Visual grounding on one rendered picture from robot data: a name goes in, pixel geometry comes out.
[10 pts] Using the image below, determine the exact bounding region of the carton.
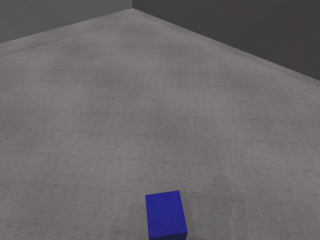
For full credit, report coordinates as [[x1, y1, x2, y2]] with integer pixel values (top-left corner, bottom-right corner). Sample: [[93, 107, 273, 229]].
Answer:
[[145, 190, 188, 240]]

